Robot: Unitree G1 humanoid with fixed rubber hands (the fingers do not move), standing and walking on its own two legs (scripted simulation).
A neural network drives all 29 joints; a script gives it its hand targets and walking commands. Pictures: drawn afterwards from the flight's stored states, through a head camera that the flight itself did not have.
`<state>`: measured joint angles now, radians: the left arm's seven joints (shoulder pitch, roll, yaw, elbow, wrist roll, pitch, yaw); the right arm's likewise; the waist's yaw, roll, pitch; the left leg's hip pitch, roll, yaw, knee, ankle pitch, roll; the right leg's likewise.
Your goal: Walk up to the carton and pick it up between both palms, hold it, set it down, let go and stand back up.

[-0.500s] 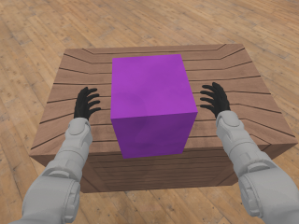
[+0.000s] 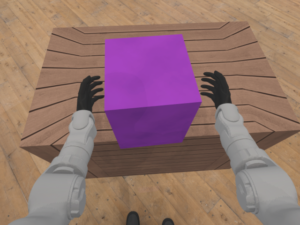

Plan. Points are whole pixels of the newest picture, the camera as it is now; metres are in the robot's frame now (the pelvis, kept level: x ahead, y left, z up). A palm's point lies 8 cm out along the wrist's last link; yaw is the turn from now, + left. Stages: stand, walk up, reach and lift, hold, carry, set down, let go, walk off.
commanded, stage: reach and lift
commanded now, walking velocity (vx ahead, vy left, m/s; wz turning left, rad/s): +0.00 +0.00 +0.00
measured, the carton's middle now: (148, 97) +0.47 +0.03 +0.00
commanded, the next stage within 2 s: none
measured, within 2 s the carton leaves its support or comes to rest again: neither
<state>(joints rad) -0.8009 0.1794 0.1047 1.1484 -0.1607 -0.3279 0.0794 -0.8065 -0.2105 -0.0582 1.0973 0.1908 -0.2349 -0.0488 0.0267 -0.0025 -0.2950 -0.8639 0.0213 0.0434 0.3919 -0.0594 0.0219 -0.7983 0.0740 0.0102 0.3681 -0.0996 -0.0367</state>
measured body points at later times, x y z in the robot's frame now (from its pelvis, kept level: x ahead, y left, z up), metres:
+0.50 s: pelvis +0.03 +0.00 +0.02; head +0.14 +0.01 +0.45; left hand +0.45 +0.18 +0.03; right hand +0.46 -0.12 +0.02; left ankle +0.04 +0.10 -0.73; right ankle +0.01 -0.09 -0.73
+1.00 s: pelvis +0.03 +0.00 +0.02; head +0.13 +0.01 +0.45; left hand +0.44 +0.17 +0.03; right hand +0.45 -0.12 +0.02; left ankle +0.04 +0.10 -0.73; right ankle +0.01 -0.09 -0.73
